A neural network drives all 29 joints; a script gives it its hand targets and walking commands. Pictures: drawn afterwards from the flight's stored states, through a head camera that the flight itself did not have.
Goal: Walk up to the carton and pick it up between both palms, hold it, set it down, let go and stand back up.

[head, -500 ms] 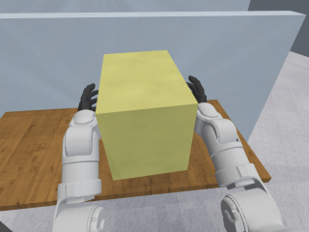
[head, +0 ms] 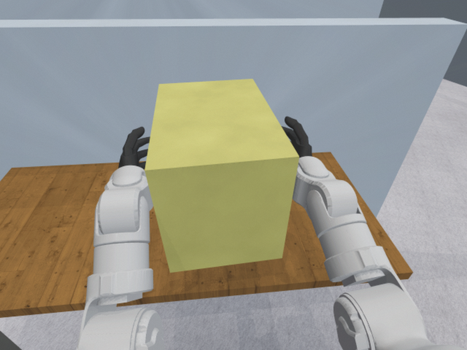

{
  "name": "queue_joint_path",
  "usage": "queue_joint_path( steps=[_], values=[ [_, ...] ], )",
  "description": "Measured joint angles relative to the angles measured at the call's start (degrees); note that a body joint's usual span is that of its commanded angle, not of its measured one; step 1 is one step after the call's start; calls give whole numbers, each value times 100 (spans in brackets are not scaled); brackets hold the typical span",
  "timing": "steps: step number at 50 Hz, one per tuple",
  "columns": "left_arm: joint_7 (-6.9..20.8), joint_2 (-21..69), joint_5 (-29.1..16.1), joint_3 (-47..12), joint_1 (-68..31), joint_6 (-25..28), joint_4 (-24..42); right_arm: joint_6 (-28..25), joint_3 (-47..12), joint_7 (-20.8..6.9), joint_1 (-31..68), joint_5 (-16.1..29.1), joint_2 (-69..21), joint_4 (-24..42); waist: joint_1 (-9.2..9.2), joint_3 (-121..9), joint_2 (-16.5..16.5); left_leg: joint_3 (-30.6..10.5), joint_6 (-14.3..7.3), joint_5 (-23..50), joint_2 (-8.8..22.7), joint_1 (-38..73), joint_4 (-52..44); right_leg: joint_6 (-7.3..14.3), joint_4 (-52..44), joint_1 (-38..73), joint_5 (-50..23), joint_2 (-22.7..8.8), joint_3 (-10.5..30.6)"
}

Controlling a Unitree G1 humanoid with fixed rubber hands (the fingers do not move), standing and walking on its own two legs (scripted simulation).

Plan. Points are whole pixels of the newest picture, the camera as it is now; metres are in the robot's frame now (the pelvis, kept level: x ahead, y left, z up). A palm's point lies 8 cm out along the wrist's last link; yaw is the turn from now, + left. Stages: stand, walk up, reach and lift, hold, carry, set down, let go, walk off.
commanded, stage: hold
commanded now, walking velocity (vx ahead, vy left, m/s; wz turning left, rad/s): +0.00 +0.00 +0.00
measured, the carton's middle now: (216, 164) +0.39 +0.02 +0.18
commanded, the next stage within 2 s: none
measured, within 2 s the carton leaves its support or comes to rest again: neither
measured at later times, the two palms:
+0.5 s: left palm (133, 172) +0.36 +0.15 +0.20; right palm (300, 162) +0.36 -0.12 +0.21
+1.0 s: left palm (133, 173) +0.36 +0.15 +0.20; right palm (300, 163) +0.36 -0.12 +0.20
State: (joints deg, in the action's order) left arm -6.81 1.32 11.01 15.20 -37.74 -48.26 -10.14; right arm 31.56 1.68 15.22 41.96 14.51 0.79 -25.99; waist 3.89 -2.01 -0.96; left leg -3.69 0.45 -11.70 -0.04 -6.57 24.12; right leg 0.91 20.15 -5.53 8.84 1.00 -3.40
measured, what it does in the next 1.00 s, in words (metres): stands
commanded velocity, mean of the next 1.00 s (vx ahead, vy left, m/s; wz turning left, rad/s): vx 0.00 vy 0.00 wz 0.00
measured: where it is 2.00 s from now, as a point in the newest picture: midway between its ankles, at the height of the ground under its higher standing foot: outside the picture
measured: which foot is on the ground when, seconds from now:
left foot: down 0.00-1.00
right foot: down 0.00-1.00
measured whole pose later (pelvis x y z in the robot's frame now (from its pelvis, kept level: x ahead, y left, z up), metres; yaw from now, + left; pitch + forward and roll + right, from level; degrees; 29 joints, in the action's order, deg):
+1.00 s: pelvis +0.00 +0.00 +0.00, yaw +0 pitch -6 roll -1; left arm -6.6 1.8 11.7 14.8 -37.1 -48.6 -8.3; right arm 31.7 1.9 15.1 41.1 14.6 0.7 -24.4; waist 4.3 -1.4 -1.1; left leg -3.3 0.2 -12.1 -0.1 -6.1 24.7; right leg 0.7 20.3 -5.1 8.9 1.0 -2.9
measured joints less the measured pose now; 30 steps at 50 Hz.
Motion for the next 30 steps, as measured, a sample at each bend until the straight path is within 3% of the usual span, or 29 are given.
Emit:
queue_joint_path(
  steps=[10,30],
  values=[
    [-4,45,-56,-49,218,10,367,56,-124,66,-187,39,21,403,76,6,40,-10,-12,-46,2,4,39,-14,-16,31,18,4,-8],
    [55,76,74,14,114,-75,323,63,-135,35,-119,30,50,285,32,67,28,42,-39,-51,-15,58,32,-36,22,50,29,-13,46]
  ],
)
